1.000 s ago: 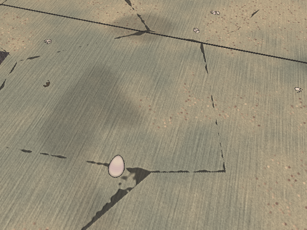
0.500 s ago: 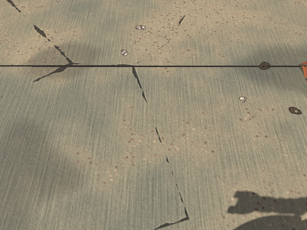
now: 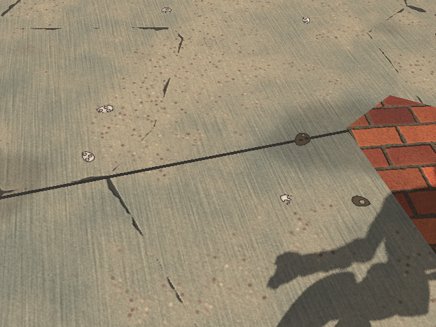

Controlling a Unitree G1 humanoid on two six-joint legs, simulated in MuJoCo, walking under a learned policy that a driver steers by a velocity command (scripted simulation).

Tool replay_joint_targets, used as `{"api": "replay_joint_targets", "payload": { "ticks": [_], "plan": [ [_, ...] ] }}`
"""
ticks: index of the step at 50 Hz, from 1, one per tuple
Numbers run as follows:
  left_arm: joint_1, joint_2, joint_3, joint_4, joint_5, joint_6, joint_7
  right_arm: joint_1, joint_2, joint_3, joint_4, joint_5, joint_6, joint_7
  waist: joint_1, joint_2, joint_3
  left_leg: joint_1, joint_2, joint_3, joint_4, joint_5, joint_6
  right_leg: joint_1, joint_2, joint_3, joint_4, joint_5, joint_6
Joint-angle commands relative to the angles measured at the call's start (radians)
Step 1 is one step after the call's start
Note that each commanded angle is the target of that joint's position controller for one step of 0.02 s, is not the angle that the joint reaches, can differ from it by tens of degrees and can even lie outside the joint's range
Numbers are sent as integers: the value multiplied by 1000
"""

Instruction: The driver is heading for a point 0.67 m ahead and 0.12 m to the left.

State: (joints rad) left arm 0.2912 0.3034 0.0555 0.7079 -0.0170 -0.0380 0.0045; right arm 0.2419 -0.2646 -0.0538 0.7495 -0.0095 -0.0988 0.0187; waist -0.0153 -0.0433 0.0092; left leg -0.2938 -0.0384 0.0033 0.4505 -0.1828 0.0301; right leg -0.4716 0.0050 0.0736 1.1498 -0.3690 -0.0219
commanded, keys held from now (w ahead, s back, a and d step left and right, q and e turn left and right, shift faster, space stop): w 0.18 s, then w+q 0.68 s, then no key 0.14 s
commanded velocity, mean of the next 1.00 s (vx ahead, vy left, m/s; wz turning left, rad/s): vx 0.48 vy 0.00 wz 0.27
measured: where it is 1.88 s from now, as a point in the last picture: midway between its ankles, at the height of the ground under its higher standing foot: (197, 274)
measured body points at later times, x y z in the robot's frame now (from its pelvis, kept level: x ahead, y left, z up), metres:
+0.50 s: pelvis +0.26 -0.06 +0.00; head +0.28 -0.07 +0.45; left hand +0.37 +0.22 -0.09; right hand +0.36 -0.33 -0.12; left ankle +0.24 +0.10 -0.65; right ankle +0.29 -0.16 -0.74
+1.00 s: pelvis +0.51 +0.05 +0.00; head +0.55 +0.08 +0.44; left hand +0.54 +0.36 -0.12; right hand +0.73 -0.16 -0.10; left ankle +0.53 +0.13 -0.74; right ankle +0.53 -0.12 -0.65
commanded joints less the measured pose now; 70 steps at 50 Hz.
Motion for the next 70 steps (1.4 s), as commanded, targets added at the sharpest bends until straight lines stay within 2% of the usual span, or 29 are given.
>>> {"api": "replay_joint_targets", "payload": {
  "ticks": [1,6,11,13,15,16,17,18,19,21,23,30,37,39,41,42,43,44,45,47,52,59,63,64,65,66,67,68,70],
  "plan": [
    [-28,54,15,-87,4,-19,-7,16,-111,-23,-31,8,-13,-3,3,159,-8,157,257,-301,-263,36,186,-195,-91,16,-85,55,8],
    [-172,10,-12,-120,11,-34,-19,50,-178,-38,7,23,-3,-9,-35,123,8,141,237,-156,-298,172,182,-142,-94,-36,-406,280,26],
    [-303,29,-7,-158,-2,-46,-35,142,-195,-37,59,40,19,-8,-73,123,38,188,261,-153,-259,185,155,-64,-52,-55,-583,346,17],
    [-288,52,3,-161,-2,-55,-40,146,-211,-41,69,42,32,-12,-44,132,35,220,280,-182,-213,216,138,-7,-37,-53,-638,300,-2],
    [-126,105,34,-112,7,-58,-31,130,-205,-36,69,40,38,-17,53,116,-54,178,226,-143,-35,385,97,260,-10,-77,-699,296,-39],
    [34,161,57,-84,21,-57,-19,114,-157,-17,50,26,33,-16,131,77,-177,47,171,-100,196,294,58,517,-118,17,-665,310,-88],
    [143,257,80,-72,38,-43,-10,201,-54,15,20,16,16,-16,131,-156,-337,-316,36,-1,576,-90,-21,877,-385,392,-692,192,-215],
    [173,197,65,-60,31,-38,-12,200,-96,7,28,34,5,-17,145,-206,-376,-435,26,-108,748,-397,-24,852,-434,608,-804,50,-255],
    [120,144,46,-53,21,-38,-12,134,-170,-18,13,55,5,-16,136,-133,-225,-505,75,-127,816,-336,-17,738,-399,488,-831,-8,-219],
    [-7,78,24,-52,19,-45,-18,60,-155,-22,-2,42,17,-18,79,-77,-73,-472,139,-95,761,-191,-18,505,-320,278,-900,79,-183],
    [-77,48,20,-41,28,-62,-22,88,-118,-24,9,39,44,-19,21,-93,-20,-371,171,-104,711,-113,-27,359,-276,143,-970,197,-166],
    [-72,99,45,23,31,-76,-2,-37,-61,-13,-40,31,63,1,22,-12,36,-385,165,-83,426,183,-44,349,-249,-135,-1027,433,-155],
    [14,163,69,83,-2,-38,8,-226,-71,-8,-137,29,64,41,76,4,87,-383,128,20,196,129,24,534,-303,-238,-955,549,-114],
    [4,194,77,84,-9,-23,13,-187,-102,-25,-147,27,69,44,36,-30,33,-276,65,81,191,21,63,572,-301,-269,-822,877,-91],
    [-16,194,73,78,-14,-7,19,61,-183,-75,-90,33,75,32,-105,-18,-106,79,-27,115,122,37,125,479,-248,-315,-469,1015,-44],
    [11,145,52,60,14,-15,22,210,-278,-110,-58,37,86,9,-154,110,-200,384,98,-109,98,59,187,223,-199,-319,-149,667,7],
    [95,9,9,5,41,-43,8,154,-364,-114,-74,41,75,7,-20,330,-289,654,325,-691,-33,-153,373,-196,18,-182,167,-218,64],
    [-15,99,21,3,1,-77,-4,159,-273,-86,-108,29,60,13,-99,193,-353,665,379,-801,-147,-126,370,-284,3,9,247,-234,49],
    [-82,134,30,-14,-30,-90,-9,115,-219,-68,-100,16,47,15,-95,145,-221,559,360,-626,-140,85,325,-325,-38,1,226,-145,32],
    [-78,126,32,13,12,-88,8,-8,-152,-48,-110,17,42,10,-14,53,-99,288,278,-360,-104,477,259,-214,-117,-16,80,-35,35],
    [-27,71,24,32,26,-27,17,-54,-160,-43,-96,2,35,-10,52,84,-96,83,215,-164,-158,778,244,-63,-105,-43,-110,101,81],
    [-178,55,9,11,20,-33,-6,-16,-148,-30,-28,4,66,-32,-19,123,-97,153,188,-113,-133,607,176,21,-62,-44,-507,404,73],
    [-156,80,21,21,37,-41,-16,-42,-127,-18,4,13,74,-29,17,122,-75,188,202,-170,-12,524,146,93,-40,-48,-665,362,16],
    [-126,94,25,32,46,-46,-15,-23,-115,-13,14,13,72,-29,31,94,-86,168,161,-162,37,459,106,190,-57,-30,-744,573,-10],
    [-122,147,32,28,56,-49,-7,29,-98,-8,13,-10,63,-29,-8,18,-134,112,88,-135,107,307,60,326,-148,54,-698,937,-50],
    [-128,129,24,32,60,-39,-1,148,-61,1,42,-14,60,-31,-56,-94,-217,5,38,-115,165,30,3,486,-253,151,-640,1068,-172],
    [-123,42,6,38,42,-23,1,116,-75,4,53,-13,70,-35,-15,-125,-246,-4,31,-97,195,-171,-33,485,-292,210,-661,980,-231],
    [-138,16,-7,46,33,-12,-3,85,-91,-1,45,-2,85,-36,-13,-121,-218,-13,41,-94,191,-245,-42,442,-292,232,-692,836,-234],
    [-217,43,-4,43,28,3,-13,61,-84,-2,57,2,125,-42,-41,-92,-146,47,59,-90,52,-166,-35,314,-236,199,-720,579,-167]
  ]
}}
